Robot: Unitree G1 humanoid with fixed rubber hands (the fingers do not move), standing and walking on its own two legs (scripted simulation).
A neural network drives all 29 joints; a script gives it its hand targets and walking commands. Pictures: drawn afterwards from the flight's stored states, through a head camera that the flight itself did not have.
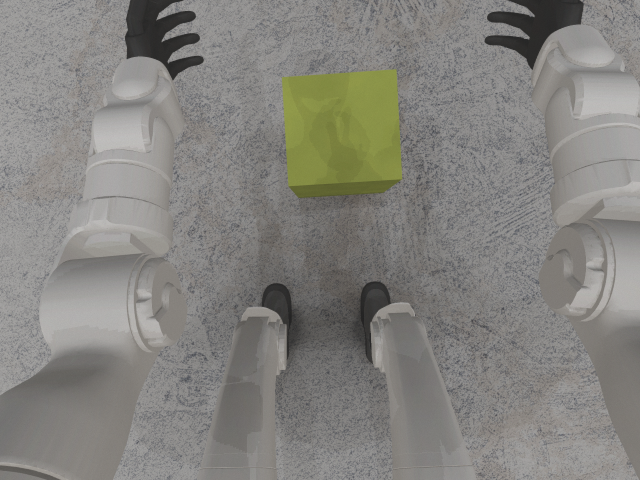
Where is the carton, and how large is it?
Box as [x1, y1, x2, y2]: [282, 69, 401, 197]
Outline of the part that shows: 396,69 282,77 288,185 298,197 382,192 401,179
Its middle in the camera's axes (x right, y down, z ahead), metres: +0.05 -0.21 +0.83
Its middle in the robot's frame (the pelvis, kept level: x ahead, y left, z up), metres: +0.55 -0.03 -0.53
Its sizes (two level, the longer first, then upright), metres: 0.210 0.200 0.250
